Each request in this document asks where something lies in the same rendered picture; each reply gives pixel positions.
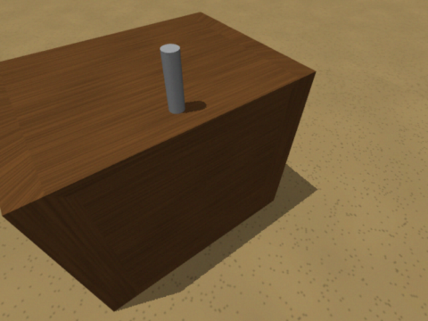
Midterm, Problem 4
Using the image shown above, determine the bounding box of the can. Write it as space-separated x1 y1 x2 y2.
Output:
160 44 185 114

